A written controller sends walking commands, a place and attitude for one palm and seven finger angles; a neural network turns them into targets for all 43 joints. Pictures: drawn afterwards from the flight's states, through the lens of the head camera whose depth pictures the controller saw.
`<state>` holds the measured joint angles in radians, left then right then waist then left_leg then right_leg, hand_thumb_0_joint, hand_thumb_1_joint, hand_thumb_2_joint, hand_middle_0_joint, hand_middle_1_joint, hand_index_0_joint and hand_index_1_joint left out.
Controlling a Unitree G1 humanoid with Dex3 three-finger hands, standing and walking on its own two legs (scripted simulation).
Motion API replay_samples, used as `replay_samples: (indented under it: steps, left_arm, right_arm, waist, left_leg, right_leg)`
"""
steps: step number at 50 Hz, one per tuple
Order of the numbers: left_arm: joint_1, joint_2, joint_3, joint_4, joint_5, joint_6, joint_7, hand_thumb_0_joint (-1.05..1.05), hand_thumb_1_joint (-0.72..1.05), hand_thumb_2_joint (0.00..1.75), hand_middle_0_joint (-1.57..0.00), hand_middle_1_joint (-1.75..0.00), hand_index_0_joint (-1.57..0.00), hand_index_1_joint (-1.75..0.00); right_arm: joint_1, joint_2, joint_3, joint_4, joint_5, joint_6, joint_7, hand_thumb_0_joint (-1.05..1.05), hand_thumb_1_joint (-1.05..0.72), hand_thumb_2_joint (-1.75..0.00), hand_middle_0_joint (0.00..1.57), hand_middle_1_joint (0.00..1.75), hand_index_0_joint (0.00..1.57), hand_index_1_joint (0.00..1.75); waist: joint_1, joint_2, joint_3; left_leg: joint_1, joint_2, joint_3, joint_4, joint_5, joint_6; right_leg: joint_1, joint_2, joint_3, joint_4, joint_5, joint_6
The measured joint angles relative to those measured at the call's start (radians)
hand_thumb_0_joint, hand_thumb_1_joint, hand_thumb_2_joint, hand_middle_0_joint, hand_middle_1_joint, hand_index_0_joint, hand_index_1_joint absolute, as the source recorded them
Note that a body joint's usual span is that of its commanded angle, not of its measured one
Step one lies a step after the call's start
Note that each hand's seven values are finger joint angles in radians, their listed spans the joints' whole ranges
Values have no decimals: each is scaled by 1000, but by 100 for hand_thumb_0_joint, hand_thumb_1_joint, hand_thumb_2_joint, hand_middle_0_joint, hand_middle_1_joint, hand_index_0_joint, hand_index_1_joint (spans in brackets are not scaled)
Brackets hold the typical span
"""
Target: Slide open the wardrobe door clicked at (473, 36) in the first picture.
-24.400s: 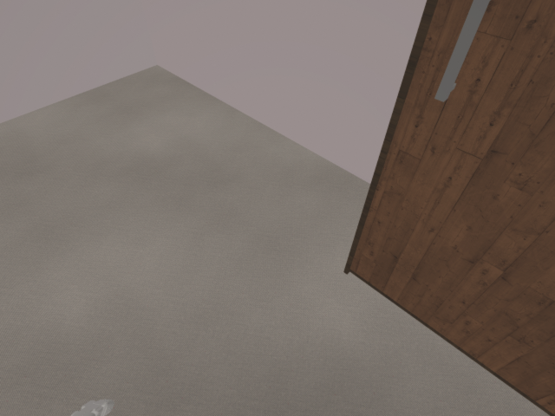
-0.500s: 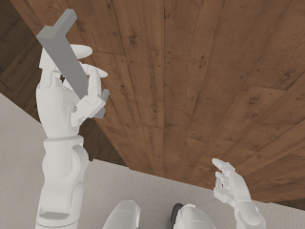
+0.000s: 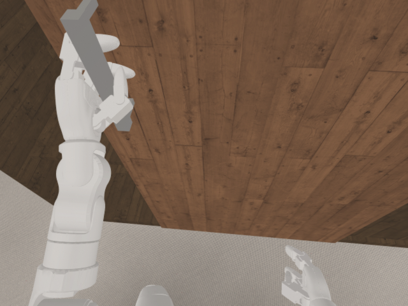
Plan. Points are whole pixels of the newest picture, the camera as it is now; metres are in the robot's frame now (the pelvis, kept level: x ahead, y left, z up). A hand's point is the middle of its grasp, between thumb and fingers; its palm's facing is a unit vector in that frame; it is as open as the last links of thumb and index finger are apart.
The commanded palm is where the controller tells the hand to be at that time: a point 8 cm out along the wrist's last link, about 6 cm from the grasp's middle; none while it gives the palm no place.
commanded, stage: step sideways, sliding the door along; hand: left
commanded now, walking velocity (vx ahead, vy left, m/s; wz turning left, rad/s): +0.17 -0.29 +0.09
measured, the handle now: (109, 73) +0.39 +0.20 +0.23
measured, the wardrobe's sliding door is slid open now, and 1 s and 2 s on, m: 0.40 0.55 0.55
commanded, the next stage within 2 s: stop walking and hold the door there in 0.88 s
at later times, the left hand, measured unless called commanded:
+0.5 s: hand (200, 100) +0.36 +0.06 +0.22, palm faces +0.25 -0.97 -0.04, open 5.9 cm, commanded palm +0.34 +0.04 +0.20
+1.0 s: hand (229, 100) +0.36 +0.02 +0.22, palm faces +0.47 -0.88 -0.05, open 6.5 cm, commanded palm +0.32 +0.05 +0.18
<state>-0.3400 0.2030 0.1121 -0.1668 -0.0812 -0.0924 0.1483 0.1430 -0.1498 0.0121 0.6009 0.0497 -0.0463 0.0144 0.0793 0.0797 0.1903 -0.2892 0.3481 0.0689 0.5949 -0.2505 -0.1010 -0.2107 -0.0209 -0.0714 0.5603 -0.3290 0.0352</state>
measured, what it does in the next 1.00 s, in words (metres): steps to the right: left foot, then right foot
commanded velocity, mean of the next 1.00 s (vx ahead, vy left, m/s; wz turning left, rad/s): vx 0.09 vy -0.28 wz -0.04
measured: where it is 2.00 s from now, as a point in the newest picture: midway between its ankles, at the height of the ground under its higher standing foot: outside the picture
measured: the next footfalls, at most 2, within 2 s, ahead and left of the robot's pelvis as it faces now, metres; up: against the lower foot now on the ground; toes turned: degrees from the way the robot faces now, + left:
left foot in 0.20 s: +0.02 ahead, +0.06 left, +0.00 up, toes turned +14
right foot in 0.60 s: +0.06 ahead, -0.35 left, +0.00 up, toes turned -1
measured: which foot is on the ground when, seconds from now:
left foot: up 0.00-0.18, down 0.20-0.62, up 0.64-0.80, down 0.82-1.00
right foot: down 0.00-0.20, up 0.22-0.58, down 0.60-0.80, up 0.82-1.00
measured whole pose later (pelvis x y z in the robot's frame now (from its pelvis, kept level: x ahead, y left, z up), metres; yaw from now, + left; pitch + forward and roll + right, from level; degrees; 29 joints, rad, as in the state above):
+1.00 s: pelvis +0.00 -0.26 +0.02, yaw +7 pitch -3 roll -6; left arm -0.58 0.28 0.18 0.06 -0.05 -0.03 0.15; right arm 0.10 -0.22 -0.04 0.62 0.05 -0.04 0.03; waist 0.14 0.04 0.26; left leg -0.22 0.22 0.14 0.56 -0.28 -0.03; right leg -0.53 -0.05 -0.04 1.16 -0.37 0.03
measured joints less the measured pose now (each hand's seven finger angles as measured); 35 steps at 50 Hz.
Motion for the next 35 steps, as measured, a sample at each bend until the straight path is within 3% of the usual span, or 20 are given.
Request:
replay_samples:
  steps: [1,2,5,7,9,10,12,14,17,20,23,29,30,32,33,35]
  left_arm:
    - [-14,-18,20,16,8,-1,16,3,75,86,-43,-140,-19,-133]
    - [-25,-25,32,32,20,3,26,2,75,86,-43,-140,-19,-133]
    - [-48,-27,21,56,12,30,40,1,74,85,-44,-140,-21,-134]
    - [-68,-31,5,71,18,35,47,1,75,84,-45,-140,-22,-135]
    - [-93,-27,-11,79,27,43,38,2,75,83,-45,-141,-22,-135]
    - [-109,-23,-19,85,26,47,31,2,75,83,-45,-141,-22,-135]
    - [-160,0,-35,115,18,43,15,1,76,83,-45,-141,-21,-133]
    - [-192,9,-43,152,17,35,-3,1,76,82,-45,-141,-21,-132]
    - [-211,3,-55,189,24,33,-16,1,76,83,-45,-141,-24,-133]
    - [-231,-13,-70,216,21,33,-23,1,75,83,-45,-141,-26,-135]
    - [-250,-15,-79,234,15,37,-29,1,74,84,-45,-141,-28,-137]
    - [-279,27,-44,274,-6,36,-16,-1,73,85,-45,-141,-26,-139]
    - [-287,41,-32,285,-7,42,-12,-1,73,85,-45,-141,-25,-139]
    - [-281,42,11,297,-8,43,5,-2,73,85,-45,-141,-23,-137]
    - [-270,34,34,298,-12,45,20,-2,73,85,-45,-141,-23,-137]
    - [-250,27,68,293,-22,63,38,-3,72,85,-46,-141,-21,-136]
  right_arm:
    - [-19,-20,-5,12,4,-1,-5,2,-90,-90,21,30,20,30]
    - [-35,-39,-12,25,4,1,-14,2,-90,-90,21,30,20,30]
    - [-59,-84,-34,59,-10,8,-44,2,-91,-90,21,30,20,30]
    - [-66,-102,-39,66,-18,20,-54,2,-91,-90,20,30,20,30]
    - [-63,-112,-41,55,-22,33,-58,2,-91,-90,20,30,20,30]
    - [-57,-119,-43,43,-24,36,-59,2,-91,-90,20,30,20,30]
    - [-66,-105,-61,36,-24,34,-59,2,-91,-90,20,30,20,30]
    - [-74,-84,-57,42,-15,34,-43,2,-91,-90,20,30,20,30]
    - [-68,-61,-41,41,-15,23,-23,1,-91,-90,20,30,20,30]
    - [-51,-40,-30,31,-14,20,-14,1,-91,-90,20,30,20,30]
    - [-35,-20,-16,17,-12,17,-17,1,-91,-90,20,30,20,30]
    - [-37,0,4,-7,1,-3,-17,1,-90,-90,21,30,20,30]
    - [-39,2,7,-10,6,-5,-15,1,-90,-90,21,30,20,30]
    - [-72,-28,8,8,15,-4,-16,1,-90,-90,21,30,20,30]
    - [-91,-48,-1,24,13,-2,-23,1,-90,-90,21,30,20,30]
    - [-112,-80,-21,50,9,3,-42,1,-90,-90,21,30,20,30]
  waist:
    - [-16,18,13]
    - [-28,21,20]
    - [-33,-11,19]
    - [-38,-39,13]
    - [-42,-60,0]
    - [-41,-57,-14]
    - [-40,-75,4]
    - [-23,-95,27]
    - [0,-79,37]
    - [31,-49,42]
    - [56,-29,46]
    - [87,-6,47]
    - [87,-15,41]
    - [57,22,41]
    - [34,39,43]
    - [9,35,39]
  left_leg:
    - [-39,-23,-44,83,-94,51]
    - [-82,-74,-70,193,-199,68]
    - [-159,-229,-32,443,-335,78]
    - [-149,-287,27,392,-308,79]
    - [-83,-310,89,178,-166,78]
    - [-36,-301,106,57,-42,90]
    - [-20,-284,99,46,-40,133]
    - [-5,-260,93,63,-68,125]
    - [22,-203,69,15,-41,85]
    - [43,-146,41,-49,3,53]
    - [58,-100,10,-100,38,18]
    - [46,-36,-38,-74,37,-47]
    - [29,-39,-47,-37,20,-48]
    - [-29,-41,-92,92,-81,12]
    - [-71,-79,-114,200,-185,39]
    - [-142,-180,-90,413,-330,60]
  right_leg:
    - [-9,9,-15,16,-9,-11]
    - [-22,1,-23,28,-7,-21]
    - [-44,-37,-24,20,23,-42]
    - [-52,-47,-32,6,37,-52]
    - [-74,-41,-47,29,31,-60]
    - [-104,-25,-56,81,19,-63]
    - [-180,-1,-13,293,-79,-53]
    - [-243,21,42,493,-115,-47]
    - [-313,4,49,626,-67,-31]
    - [-330,-38,53,579,9,-14]
    - [-286,-67,49,439,29,-2]
    - [-103,-42,-2,124,21,7]
    - [-58,-40,-12,51,75,5]
    - [-39,-27,-42,47,17,6]
    - [-50,-32,-54,71,6,-1]
    - [-66,-61,-60,81,12,-11]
